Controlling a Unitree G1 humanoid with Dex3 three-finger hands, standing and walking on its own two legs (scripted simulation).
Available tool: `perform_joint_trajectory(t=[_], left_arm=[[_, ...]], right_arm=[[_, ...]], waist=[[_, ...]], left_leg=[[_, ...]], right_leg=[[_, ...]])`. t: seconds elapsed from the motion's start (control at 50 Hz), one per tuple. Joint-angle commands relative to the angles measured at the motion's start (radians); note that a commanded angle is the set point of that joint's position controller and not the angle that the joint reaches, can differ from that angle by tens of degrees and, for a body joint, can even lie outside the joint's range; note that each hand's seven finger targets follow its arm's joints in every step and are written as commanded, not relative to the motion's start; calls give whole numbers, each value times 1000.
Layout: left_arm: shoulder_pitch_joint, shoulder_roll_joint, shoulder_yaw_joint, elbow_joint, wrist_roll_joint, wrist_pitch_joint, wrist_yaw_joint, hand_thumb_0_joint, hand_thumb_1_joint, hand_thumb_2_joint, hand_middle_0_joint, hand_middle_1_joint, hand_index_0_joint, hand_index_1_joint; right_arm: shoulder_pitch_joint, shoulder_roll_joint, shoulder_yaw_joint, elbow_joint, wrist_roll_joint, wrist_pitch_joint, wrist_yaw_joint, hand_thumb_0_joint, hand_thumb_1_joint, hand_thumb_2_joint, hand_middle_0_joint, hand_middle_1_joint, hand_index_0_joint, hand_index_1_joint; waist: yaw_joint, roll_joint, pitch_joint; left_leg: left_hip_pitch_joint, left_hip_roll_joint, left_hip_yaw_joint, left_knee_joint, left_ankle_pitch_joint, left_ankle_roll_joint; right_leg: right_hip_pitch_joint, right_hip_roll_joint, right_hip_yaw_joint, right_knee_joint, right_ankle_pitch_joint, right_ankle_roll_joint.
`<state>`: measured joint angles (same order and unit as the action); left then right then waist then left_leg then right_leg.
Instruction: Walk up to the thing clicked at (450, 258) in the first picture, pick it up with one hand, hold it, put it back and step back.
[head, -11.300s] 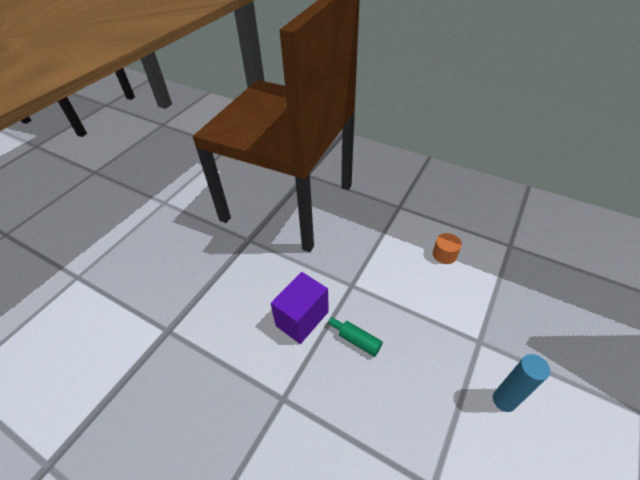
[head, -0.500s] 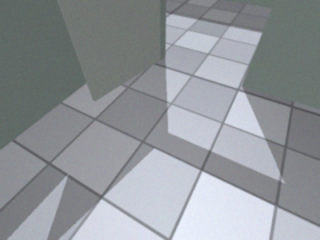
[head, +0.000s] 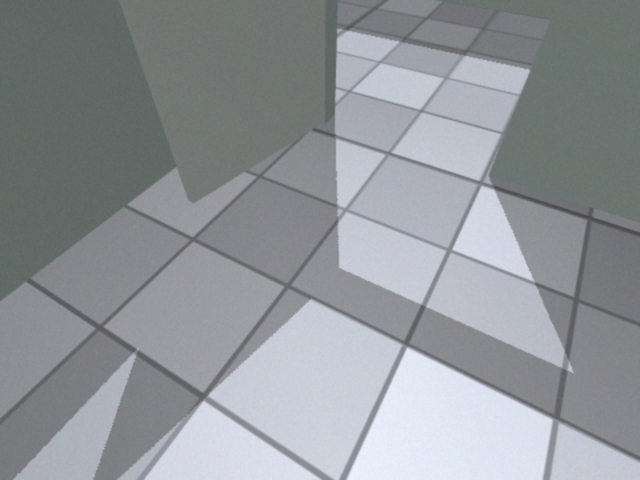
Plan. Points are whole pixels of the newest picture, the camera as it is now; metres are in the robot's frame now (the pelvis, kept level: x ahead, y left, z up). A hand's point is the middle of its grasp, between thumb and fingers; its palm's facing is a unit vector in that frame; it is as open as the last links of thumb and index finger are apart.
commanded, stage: walk up
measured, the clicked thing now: out of the picture +0.02 +1.02 -0.74
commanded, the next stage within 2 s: none
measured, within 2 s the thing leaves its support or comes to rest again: neither
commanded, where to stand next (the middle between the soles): +1.07 +0.02 m, yaw +3 degrees
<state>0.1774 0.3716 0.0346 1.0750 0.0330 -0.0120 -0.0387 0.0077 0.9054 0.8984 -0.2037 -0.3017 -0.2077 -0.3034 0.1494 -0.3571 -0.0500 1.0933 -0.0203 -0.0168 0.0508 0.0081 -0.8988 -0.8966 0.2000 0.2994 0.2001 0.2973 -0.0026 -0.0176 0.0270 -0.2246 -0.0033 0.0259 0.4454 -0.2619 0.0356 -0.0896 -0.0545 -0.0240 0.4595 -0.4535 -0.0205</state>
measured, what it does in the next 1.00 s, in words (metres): walks ahead: left foot, then right foot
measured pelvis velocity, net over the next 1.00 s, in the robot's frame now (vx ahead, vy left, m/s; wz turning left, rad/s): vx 0.41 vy -0.04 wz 0.07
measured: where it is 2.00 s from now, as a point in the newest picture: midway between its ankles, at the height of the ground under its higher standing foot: (335, 302)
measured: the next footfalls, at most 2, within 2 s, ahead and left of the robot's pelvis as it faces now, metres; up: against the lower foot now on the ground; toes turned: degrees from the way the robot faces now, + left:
left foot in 0.42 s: +0.31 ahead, +0.12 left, +0.00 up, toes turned +8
right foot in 0.88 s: +0.50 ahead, -0.15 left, +0.00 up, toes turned -2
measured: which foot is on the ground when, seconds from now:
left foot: down 0.00-0.12, up 0.14-0.40, down 0.42-0.90, up 0.92-1.00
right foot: down 0.00-0.48, up 0.50-0.86, down 0.88-1.00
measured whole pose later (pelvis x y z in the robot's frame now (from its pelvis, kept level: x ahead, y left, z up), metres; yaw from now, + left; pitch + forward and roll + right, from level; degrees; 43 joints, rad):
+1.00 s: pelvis +0.41 -0.04 -0.02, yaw +4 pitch -2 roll +0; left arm 0.30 0.41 0.06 0.88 0.01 -0.09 -0.06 0.01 0.91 0.90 -0.20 -0.30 -0.21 -0.30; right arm 0.29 -0.46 -0.06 0.92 0.00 -0.03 0.05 0.01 -0.90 -0.90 0.20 0.30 0.20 0.30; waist 0.03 0.08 0.05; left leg -0.36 0.01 -0.03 1.10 -0.40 0.03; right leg -0.30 -0.04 -0.09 0.59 -0.25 -0.02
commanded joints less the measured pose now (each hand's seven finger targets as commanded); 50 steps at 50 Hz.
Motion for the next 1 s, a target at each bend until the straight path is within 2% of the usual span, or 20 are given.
perform_joint_trajectory(t=[0.0, 0.06, 0.08, 0.1, 0.12, 0.18, 0.22, 0.32, 0.4, 0.42, 0.44, 0.46, 0.5, 0.56, 0.68, 0.82, 0.84, 0.88, 0.9, 0.98], left_arm=[[-49, 219, 74, -121, 2, -36, -10, 0, 900, 900, -200, -300, -200, -300], [138, 228, 95, -88, -4, -46, -17, 0, 900, 900, -200, -300, -200, -300], [283, 273, 113, -44, 4, -57, -7, 0, 900, 900, -200, -300, -200, -300], [366, 375, 142, -34, 23, -64, 4, 0, 900, 900, -200, -300, -200, -300], [225, 408, 142, -93, 23, -65, 13, 0, 900, 900, -200, -300, -200, -300], [42, 295, 105, -168, -3, -87, 18, 0, 900, 900, -200, -300, -200, -300], [59, 280, 97, -175, -11, -88, 15, 0, 900, 900, -200, -300, -200, -300], [109, 314, 96, -207, -9, -80, 10, 0, 900, 900, -200, -300, -200, -300], [102, 314, 79, -224, -32, -73, 22, 0, 900, 900, -200, -300, -200, -300], [163, 264, 59, -233, -40, -68, 23, 0, 900, 900, -200, -300, -200, -300], [204, 221, 58, -252, -60, -67, 22, 0, 900, 900, -200, -300, -200, -300], [169, 287, 70, -261, -55, -67, 28, 0, 900, 900, -200, -300, -200, -300], [167, 289, 51, -246, -58, -69, 19, 0, 900, 900, -200, -300, -200, -300], [245, 269, 63, -209, -40, -56, -6, 0, 900, 900, -200, -300, -200, -300], [132, 239, 80, -248, -10, -59, -48, 0, 900, 900, -200, -300, -200, -300], [187, 256, 106, -207, -4, -78, -41, 0, 900, 900, -200, -300, -200, -300], [286, 290, 125, -182, -2, -89, -26, 0, 900, 900, -200, -300, -200, -300], [351, 424, 142, -198, -11, -105, -3, 0, 900, 900, -200, -300, -200, -300], [284, 410, 131, -226, -24, -102, 0, 0, 900, 900, -200, -300, -200, -300], [142, 311, 100, -256, -33, -105, 8, 0, 900, 900, -200, -300, -200, -300]], right_arm=[[-15, -338, -109, -124, -10, -29, 2, 0, -900, -900, 200, 300, 200, 300], [-132, -332, -117, -191, -15, -16, 9, 0, -900, -900, 200, 300, 200, 300], [-212, -267, -97, -220, -14, -10, 11, 0, -900, -900, 200, 300, 200, 300], [-256, -157, -66, -259, -9, -11, 8, 0, -900, -900, 200, 300, 200, 300], [-231, -198, -67, -261, -12, -15, -3, 0, -900, -900, 200, 300, 200, 300], [-59, -249, -76, -187, 1, -33, 11, 0, -900, -900, 200, 300, 200, 300], [-63, -233, -66, -195, -2, -33, 28, 0, -900, -900, 200, 300, 200, 300], [-140, -200, -66, -271, -8, -25, 44, 0, -900, -900, 200, 300, 200, 300], [122, -241, -102, -220, -22, -29, 27, 0, -900, -900, 200, 300, 200, 300], [270, -296, -131, -198, -37, -33, 18, 0, -900, -900, 200, 300, 200, 300], [341, -408, -163, -218, -35, -39, 7, 0, -900, -900, 200, 300, 200, 300], [313, -422, -163, -241, 14, -44, 5, 0, -900, -900, 200, 300, 200, 300], [152, -360, -126, -280, 36, -45, -10, 0, -900, -900, 200, 300, 200, 300], [56, -287, -89, -299, 25, -67, -10, 0, -900, -900, 200, 300, 200, 300], [76, -311, -95, -324, 9, -94, 8, 0, -900, -900, 200, 300, 200, 300], [26, -284, -79, -338, 8, -75, 7, 0, -900, -900, 200, 300, 200, 300], [79, -239, -59, -332, 4, -73, 3, 0, -900, -900, 200, 300, 200, 300], [102, -226, -44, -346, 15, -69, -5, 0, -900, -900, 200, 300, 200, 300], [71, -280, -56, -325, 15, -65, -15, 0, -900, -900, 200, 300, 200, 300], [178, -259, -54, -249, 30, -56, 0, 0, -900, -900, 200, 300, 200, 300]], waist=[[-10, 161, 56], [91, 173, -30], [186, 65, -35], [238, -280, 34], [167, -136, 141], [31, -10, 159], [37, -88, 130], [69, -146, 98], [-71, -26, -27], [-124, 92, -141], [-151, 294, -235], [-140, 192, -283], [-47, 61, -107], [27, 116, 45], [-5, 190, 71], [74, 64, 15], [118, -68, -53], [131, -264, -44], [105, -124, 14], [11, -143, 31]], left_leg=[[59, 308, -414, -242, -420, 202], [-136, 244, -275, -175, -421, 144], [-336, 87, -94, 14, -383, 28], [-648, -81, 7, 418, -332, -24], [-685, -24, -150, 503, -216, -37], [-591, 53, -171, 510, -58, -39], [-459, 42, -98, 393, -8, -46], [-220, 44, 28, 152, 108, -5], [171, -12, 92, 98, 120, 67], [404, 26, 4, 83, 20, 124], [548, 321, -541, -23, -83, 261], [515, 415, -776, -172, -187, 335], [251, 362, -452, -188, -148, 216], [-56, 267, -214, -248, -117, 157], [-78, 251, -135, -283, -255, 184], [-156, 191, -46, -19, -221, 110], [-218, 144, -4, 236, -97, 83], [-521, -37, 2, 730, -267, 3], [-510, 31, -111, 787, -224, -2], [-346, 83, -136, 618, -64, -11]], right_leg=[[-306, -13, -5, 161, -36, -32], [20, -6, -14, -28, 16, -52], [270, 1, 6, -189, -27, -65], [359, -237, 436, -342, -303, -94], [223, -390, 599, -416, -335, -176], [248, -232, 249, -341, 65, -154], [195, -173, 95, -312, 342, -132], [90, -194, -9, -251, 551, -127], [-49, -150, -103, 148, 806, -109], [-195, -88, -125, 430, 694, -66], [-462, 119, -77, 808, 256, -10], [-496, 120, 119, 893, -83, -44], [-470, 6, 188, 856, 68, -52], [-340, -49, 105, 621, 108, -17], [-334, -68, 21, 245, 223, 19], [-48, 4, -68, 96, 272, -3], [131, 1, -11, 51, 157, -22], [204, -379, 703, -269, -130, -192], [96, -408, 707, -269, -112, -239], [-60, -226, 232, -235, 173, -170]])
